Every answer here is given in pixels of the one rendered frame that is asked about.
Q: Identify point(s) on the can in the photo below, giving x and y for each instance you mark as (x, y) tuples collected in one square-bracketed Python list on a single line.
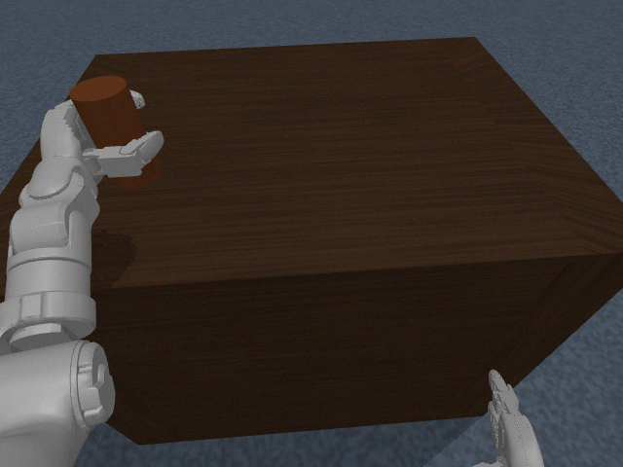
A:
[(109, 114)]

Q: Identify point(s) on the left robot hand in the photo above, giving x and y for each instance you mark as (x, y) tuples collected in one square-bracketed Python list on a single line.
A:
[(63, 134)]

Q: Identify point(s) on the left robot arm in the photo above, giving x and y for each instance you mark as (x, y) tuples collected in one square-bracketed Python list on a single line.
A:
[(54, 387)]

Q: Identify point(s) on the right robot hand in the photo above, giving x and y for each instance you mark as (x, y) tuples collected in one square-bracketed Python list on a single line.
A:
[(512, 433)]

